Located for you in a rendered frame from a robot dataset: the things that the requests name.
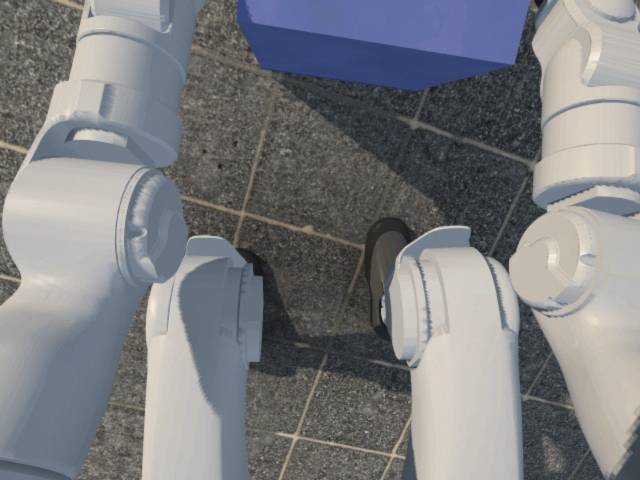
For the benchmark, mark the carton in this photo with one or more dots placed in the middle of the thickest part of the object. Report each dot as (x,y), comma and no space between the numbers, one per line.
(401,44)

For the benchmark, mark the right robot forearm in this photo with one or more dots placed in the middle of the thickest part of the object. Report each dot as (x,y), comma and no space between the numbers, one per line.
(589,52)

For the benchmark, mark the robot left upper arm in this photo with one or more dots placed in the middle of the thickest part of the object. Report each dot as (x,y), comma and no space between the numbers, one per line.
(88,238)

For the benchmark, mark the left robot forearm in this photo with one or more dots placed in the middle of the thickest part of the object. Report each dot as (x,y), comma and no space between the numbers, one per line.
(122,99)

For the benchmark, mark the robot left shin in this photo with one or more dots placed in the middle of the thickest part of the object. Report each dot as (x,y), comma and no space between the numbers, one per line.
(158,309)

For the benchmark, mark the robot right upper arm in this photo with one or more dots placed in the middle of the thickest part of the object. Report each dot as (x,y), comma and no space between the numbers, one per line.
(579,270)

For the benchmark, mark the left robot foot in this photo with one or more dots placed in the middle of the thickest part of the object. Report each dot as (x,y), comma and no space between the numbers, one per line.
(251,257)

